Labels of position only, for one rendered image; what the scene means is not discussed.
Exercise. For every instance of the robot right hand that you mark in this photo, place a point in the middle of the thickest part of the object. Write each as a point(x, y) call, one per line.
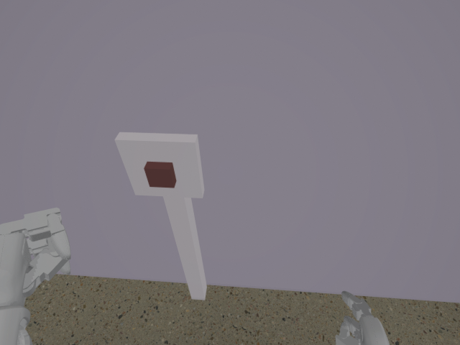
point(368, 331)

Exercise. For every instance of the left robot forearm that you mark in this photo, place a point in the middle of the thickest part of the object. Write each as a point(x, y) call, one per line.
point(13, 321)

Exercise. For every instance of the button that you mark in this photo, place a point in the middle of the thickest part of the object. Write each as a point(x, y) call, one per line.
point(160, 174)

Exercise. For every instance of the robot left hand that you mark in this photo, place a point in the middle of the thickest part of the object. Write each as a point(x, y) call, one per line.
point(49, 244)

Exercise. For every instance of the panel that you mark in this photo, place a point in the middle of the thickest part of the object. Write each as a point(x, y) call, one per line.
point(136, 149)

